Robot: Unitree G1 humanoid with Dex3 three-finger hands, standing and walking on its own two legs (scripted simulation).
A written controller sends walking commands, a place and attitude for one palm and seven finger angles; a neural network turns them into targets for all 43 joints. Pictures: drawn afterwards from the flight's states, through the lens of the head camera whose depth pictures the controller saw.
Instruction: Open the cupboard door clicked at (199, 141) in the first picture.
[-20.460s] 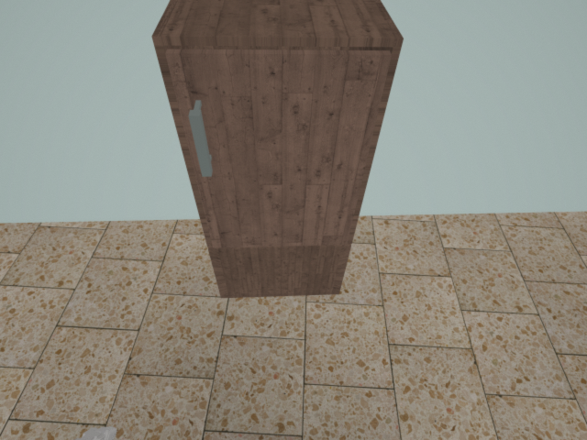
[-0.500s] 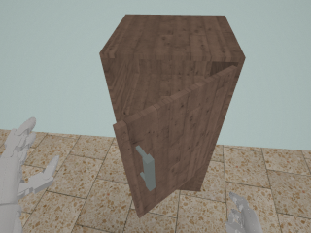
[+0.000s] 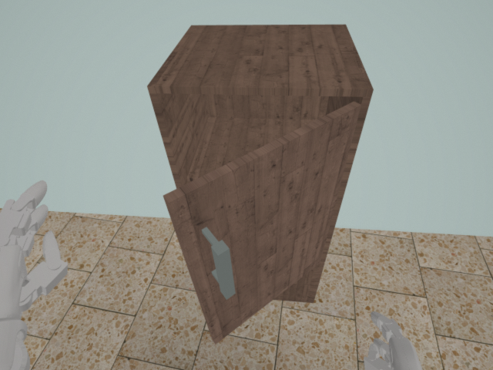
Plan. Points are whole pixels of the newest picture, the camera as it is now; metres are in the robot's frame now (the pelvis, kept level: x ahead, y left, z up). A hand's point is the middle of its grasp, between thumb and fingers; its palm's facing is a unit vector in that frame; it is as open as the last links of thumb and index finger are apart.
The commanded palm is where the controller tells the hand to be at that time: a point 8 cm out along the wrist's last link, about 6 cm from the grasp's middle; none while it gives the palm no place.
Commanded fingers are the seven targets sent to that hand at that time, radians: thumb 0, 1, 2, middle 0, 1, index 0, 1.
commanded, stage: step back with the hand held close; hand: left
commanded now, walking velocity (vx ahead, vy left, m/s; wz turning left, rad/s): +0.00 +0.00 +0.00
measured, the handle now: (218, 264) +0.29 +0.10 +0.00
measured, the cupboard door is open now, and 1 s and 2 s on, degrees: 42 42 42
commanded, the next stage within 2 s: stop stepping back and stand still in 1.24 s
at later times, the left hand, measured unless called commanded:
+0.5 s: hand (37, 293) +0.15 +0.28 +0.15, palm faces +0.35 -0.79 -0.51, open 7.4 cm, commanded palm +0.09 +0.32 +0.17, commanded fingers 0.00 0.90 0.90 -0.20 -0.30 -0.20 -0.30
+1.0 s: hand out of the picture +0.06 +0.31 +0.15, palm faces +0.48 -0.76 -0.44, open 7.4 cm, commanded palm -0.01 +0.35 +0.17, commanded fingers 0.00 0.90 0.90 -0.20 -0.30 -0.20 -0.30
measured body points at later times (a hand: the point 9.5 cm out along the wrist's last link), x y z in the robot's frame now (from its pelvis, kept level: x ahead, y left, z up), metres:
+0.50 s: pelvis -0.05 +0.02 -0.01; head -0.03 +0.02 +0.44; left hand +0.13 +0.32 +0.17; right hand +0.13 -0.23 -0.08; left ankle -0.01 +0.12 -0.74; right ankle -0.02 -0.10 -0.74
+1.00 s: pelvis -0.13 +0.04 -0.03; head -0.10 +0.07 +0.42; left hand +0.03 +0.35 +0.17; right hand +0.06 -0.19 -0.10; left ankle -0.05 +0.13 -0.75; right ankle -0.03 -0.09 -0.74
